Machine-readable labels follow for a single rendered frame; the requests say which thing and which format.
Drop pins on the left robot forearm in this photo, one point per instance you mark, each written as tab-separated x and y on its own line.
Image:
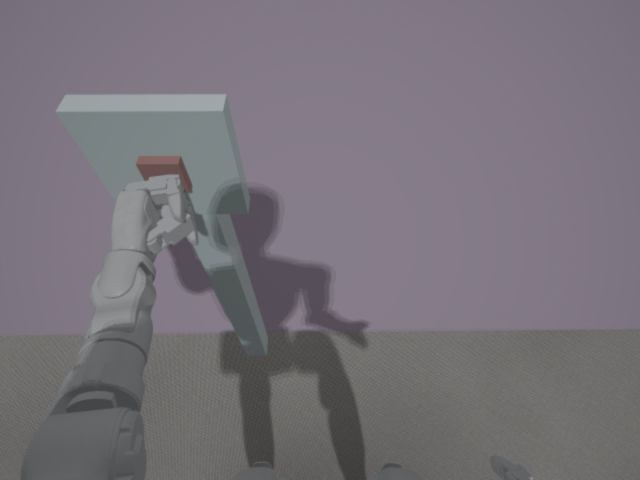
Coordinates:
109	369

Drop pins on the button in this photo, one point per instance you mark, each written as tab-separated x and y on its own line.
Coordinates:
150	166

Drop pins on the robot left shin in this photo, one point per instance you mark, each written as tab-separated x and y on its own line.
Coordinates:
262	464

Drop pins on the robot left hand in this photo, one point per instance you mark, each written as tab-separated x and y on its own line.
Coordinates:
135	216

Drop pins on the robot right hand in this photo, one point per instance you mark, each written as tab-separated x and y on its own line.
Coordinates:
508	470

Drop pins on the robot shin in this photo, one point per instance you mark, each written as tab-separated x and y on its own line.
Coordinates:
262	464
391	464

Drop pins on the panel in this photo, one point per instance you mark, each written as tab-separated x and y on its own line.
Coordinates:
112	131

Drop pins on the robot right shin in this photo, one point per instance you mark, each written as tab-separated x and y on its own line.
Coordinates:
391	464

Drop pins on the left robot upper arm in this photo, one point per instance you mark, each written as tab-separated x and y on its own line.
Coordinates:
106	444

